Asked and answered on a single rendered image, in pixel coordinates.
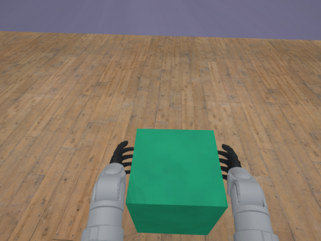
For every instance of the robot right forearm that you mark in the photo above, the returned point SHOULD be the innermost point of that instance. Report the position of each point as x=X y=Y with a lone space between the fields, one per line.
x=249 y=207

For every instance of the carton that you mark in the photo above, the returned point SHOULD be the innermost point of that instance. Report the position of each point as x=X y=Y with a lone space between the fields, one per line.
x=175 y=184

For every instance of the robot right hand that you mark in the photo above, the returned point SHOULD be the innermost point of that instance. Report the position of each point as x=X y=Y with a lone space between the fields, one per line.
x=232 y=159

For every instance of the robot left hand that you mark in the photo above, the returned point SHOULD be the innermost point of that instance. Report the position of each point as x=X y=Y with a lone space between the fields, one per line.
x=117 y=155

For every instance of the robot left forearm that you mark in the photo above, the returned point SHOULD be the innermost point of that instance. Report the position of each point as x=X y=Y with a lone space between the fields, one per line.
x=107 y=206

